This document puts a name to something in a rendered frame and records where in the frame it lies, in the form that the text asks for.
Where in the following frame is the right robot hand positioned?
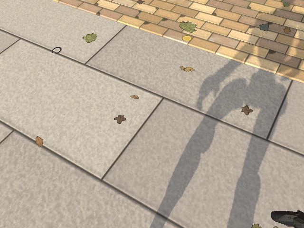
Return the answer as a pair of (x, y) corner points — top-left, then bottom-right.
(271, 210), (304, 228)

